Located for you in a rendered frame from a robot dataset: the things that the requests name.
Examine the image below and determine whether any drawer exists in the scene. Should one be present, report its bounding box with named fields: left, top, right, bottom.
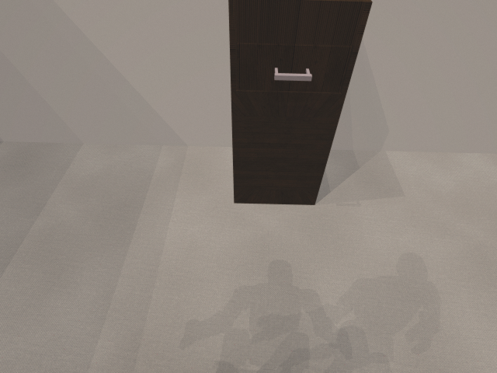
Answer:
left=237, top=43, right=352, bottom=92

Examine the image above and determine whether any handle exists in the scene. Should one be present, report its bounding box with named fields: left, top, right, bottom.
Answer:
left=274, top=68, right=312, bottom=81

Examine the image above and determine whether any cabinet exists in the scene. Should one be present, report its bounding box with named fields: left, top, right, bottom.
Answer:
left=228, top=0, right=372, bottom=205

